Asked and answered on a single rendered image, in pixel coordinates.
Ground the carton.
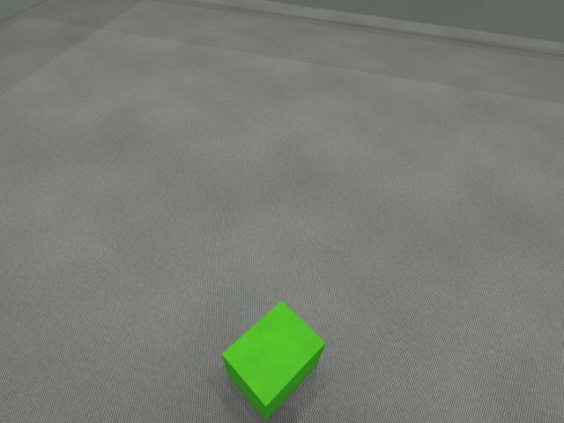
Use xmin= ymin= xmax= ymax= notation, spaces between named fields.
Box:
xmin=222 ymin=301 xmax=325 ymax=421

